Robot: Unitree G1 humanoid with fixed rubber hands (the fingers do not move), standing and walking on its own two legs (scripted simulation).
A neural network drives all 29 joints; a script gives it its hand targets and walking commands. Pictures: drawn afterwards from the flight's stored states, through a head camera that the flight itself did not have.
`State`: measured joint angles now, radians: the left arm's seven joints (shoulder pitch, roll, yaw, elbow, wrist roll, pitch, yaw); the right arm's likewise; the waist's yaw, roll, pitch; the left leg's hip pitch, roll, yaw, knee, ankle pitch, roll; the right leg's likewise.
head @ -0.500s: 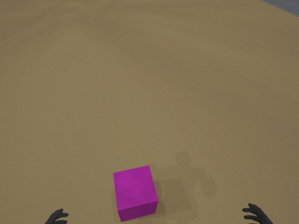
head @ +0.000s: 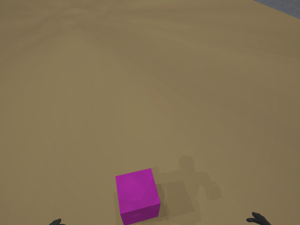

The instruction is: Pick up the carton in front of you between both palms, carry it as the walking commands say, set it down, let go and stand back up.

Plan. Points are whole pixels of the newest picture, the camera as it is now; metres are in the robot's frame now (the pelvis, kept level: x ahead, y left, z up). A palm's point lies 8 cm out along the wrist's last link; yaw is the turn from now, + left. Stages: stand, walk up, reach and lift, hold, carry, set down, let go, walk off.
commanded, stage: stand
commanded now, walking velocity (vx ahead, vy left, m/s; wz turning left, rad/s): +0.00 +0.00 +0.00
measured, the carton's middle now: (137, 197) +0.42 +0.07 -0.65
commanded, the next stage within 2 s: none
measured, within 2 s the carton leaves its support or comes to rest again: neither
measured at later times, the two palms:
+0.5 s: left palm out of the picture +0.07 +0.30 -0.11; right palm out of the picture +0.08 -0.31 -0.09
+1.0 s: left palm out of the picture +0.06 +0.31 -0.11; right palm out of the picture +0.08 -0.31 -0.09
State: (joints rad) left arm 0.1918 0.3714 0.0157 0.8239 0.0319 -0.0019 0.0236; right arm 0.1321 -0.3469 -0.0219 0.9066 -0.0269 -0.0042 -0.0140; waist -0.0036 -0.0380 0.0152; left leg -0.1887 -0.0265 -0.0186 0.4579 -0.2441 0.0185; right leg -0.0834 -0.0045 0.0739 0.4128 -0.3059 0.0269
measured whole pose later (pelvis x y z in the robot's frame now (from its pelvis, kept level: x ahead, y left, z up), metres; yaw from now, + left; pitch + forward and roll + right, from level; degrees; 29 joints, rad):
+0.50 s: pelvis -0.01 +0.00 +0.00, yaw +0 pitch -2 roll +0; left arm 0.18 0.39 0.00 0.94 0.03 -0.01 0.02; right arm 0.13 -0.37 0.00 1.01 -0.02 -0.01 -0.01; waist 0.00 -0.03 0.02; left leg -0.17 -0.02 -0.03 0.40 -0.19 0.01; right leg -0.07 0.00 0.06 0.36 -0.26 0.02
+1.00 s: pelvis -0.02 +0.00 +0.00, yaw +1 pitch -2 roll +0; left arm 0.15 0.40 0.00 1.00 0.02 -0.01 0.01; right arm 0.11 -0.39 0.00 1.04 -0.01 -0.01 -0.01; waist 0.00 -0.02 0.03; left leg -0.17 -0.02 -0.04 0.39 -0.18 0.01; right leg -0.06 0.00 0.05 0.34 -0.25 0.02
